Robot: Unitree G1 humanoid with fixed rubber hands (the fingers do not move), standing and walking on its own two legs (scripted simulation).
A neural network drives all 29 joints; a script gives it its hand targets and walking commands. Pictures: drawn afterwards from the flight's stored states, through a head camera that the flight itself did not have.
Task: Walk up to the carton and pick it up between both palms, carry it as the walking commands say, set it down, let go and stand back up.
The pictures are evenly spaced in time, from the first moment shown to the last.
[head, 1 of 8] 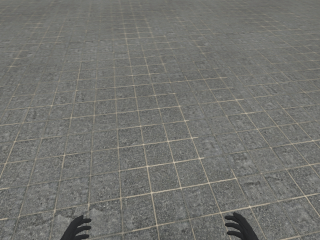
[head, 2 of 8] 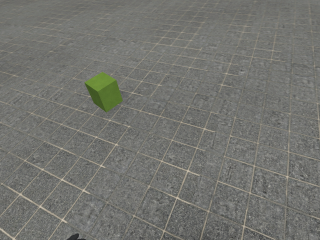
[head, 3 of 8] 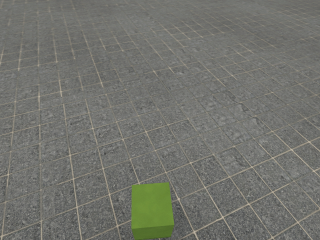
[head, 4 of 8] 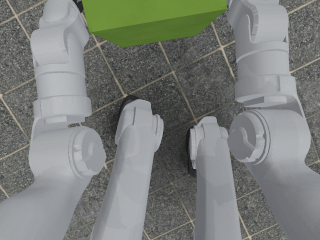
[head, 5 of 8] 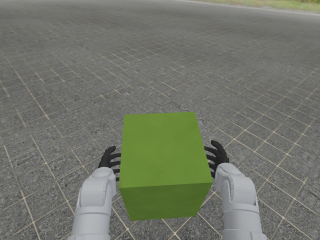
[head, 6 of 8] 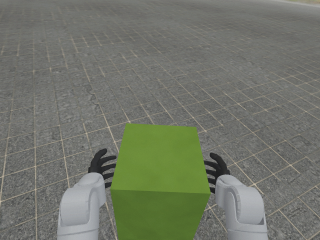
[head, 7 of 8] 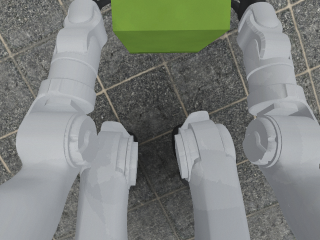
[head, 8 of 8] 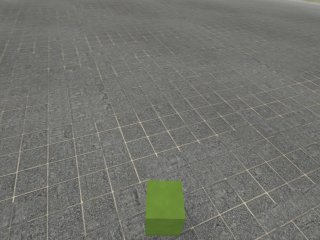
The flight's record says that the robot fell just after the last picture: no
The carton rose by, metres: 0.68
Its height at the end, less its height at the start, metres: +0.00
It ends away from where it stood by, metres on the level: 2.00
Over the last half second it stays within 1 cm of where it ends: yes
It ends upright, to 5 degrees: yes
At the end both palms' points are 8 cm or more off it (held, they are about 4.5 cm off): yes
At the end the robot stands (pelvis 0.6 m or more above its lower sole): yes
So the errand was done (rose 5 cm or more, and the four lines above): yes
